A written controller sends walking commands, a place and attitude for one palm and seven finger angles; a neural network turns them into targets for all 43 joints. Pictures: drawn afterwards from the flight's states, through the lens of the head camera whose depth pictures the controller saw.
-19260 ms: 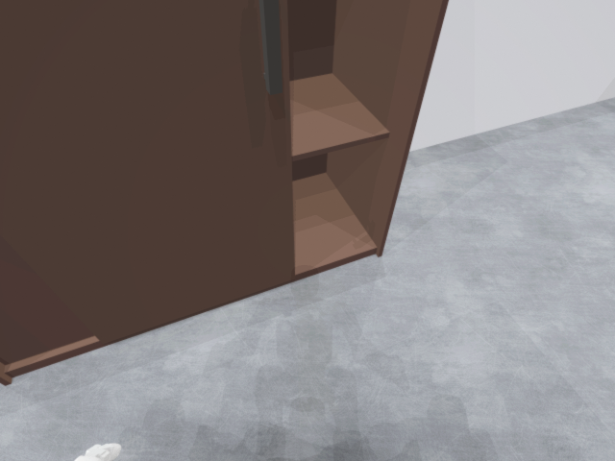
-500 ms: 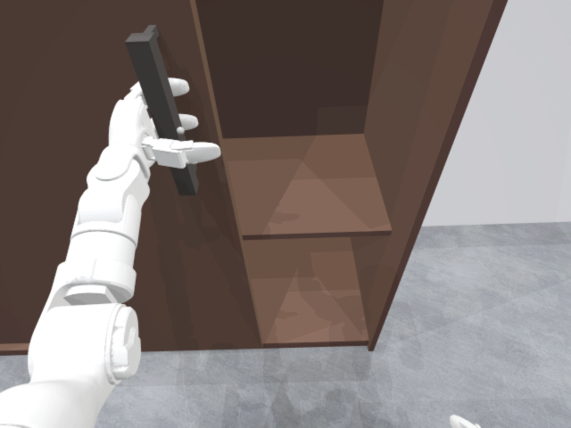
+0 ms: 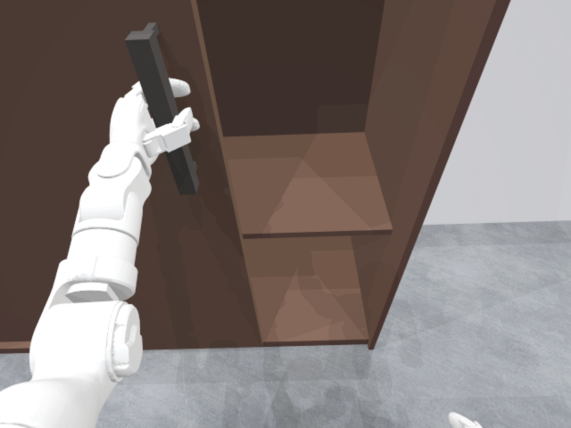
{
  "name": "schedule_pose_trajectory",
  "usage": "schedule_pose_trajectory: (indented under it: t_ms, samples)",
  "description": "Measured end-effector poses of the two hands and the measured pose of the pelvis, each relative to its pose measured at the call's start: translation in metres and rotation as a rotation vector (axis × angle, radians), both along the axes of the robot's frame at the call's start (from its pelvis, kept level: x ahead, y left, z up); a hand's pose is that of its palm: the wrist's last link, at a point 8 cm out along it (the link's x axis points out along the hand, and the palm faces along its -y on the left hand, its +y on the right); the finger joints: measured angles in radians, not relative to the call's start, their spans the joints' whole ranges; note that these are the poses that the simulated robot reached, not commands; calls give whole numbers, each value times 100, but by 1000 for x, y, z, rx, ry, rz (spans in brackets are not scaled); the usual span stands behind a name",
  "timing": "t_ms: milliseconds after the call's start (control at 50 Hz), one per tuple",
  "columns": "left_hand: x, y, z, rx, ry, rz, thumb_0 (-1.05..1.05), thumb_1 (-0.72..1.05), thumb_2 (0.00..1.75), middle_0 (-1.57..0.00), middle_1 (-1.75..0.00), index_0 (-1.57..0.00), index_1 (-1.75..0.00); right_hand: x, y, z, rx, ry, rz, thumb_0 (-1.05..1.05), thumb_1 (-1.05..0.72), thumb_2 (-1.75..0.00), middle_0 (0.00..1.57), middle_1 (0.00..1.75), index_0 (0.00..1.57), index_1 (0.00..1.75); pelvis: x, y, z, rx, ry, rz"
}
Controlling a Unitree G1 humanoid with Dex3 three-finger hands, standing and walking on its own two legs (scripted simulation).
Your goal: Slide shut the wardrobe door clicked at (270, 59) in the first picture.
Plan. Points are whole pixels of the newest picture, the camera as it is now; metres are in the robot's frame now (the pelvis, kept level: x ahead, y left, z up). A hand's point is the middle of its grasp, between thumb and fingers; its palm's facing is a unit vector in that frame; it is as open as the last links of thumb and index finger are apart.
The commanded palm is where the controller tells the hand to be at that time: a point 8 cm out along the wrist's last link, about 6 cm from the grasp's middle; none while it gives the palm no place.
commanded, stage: grip the handle and tug to test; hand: left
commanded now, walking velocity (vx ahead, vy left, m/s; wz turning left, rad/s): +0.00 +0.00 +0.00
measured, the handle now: (172, 117) +0.49 +0.16 +0.21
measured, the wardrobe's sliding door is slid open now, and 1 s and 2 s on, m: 0.37 0.37 0.34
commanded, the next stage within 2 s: tug the door sideways, standing still in 0.68 s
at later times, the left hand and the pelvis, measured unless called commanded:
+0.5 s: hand (181, 128) +0.45 +0.14 +0.22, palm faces +0.04 -1.00 +0.00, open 5.8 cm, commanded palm +0.40 +0.19 +0.22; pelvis +0.02 +0.00 +0.00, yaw -1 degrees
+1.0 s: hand (181, 128) +0.45 +0.14 +0.22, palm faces +0.05 -1.00 +0.00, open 5.9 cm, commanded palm +0.43 +0.17 +0.22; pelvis +0.07 +0.00 +0.00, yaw +2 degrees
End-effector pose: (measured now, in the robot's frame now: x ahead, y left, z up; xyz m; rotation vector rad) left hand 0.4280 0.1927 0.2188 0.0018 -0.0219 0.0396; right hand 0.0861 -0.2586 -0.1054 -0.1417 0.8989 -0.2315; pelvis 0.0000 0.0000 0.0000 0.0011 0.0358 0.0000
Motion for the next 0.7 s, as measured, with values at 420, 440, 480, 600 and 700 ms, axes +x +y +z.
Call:
schedule_pose_trajectory:
  t_ms: [420, 440, 480, 600, 700]
  samples:
    - [0, 0, 0, 1, -13, 5, 1, 65, 81, -44, -140, -40, -140, 19, 0, 3, 15, -29, -4, 1, -91, -90, 20, 30, 20, 30, 11, -2, 1, 7, 1, -11]
    - [0, 0, -1, 1, -15, 5, 1, 66, 81, -44, -140, -40, -140, 21, 0, 4, 16, -35, -5, 1, -91, -90, 20, 30, 20, 30, 12, -2, 1, 8, 1, -13]
    - [0, 0, -1, 2, -19, 3, 1, 66, 80, -44, -140, -40, -140, 26, -1, 6, 17, -44, -7, 1, -91, -90, 20, 30, 20, 30, 14, -2, 1, 10, 0, -16]
    - [0, 0, -1, 4, -29, 0, 0, 67, 78, -43, -140, -38, -140, 43, -2, 10, 21, -71, -10, 2, -91, -90, 20, 30, 20, 30, 24, -3, 2, 14, 3, -24]
    - [-1, 0, -1, 5, -38, -6, 0, 67, 76, -43, -140, -37, -140, 61, -2, 16, 22, -94, -13, 2, -91, -90, 20, 30, 20, 30, 35, -3, 3, 15, 8, -31]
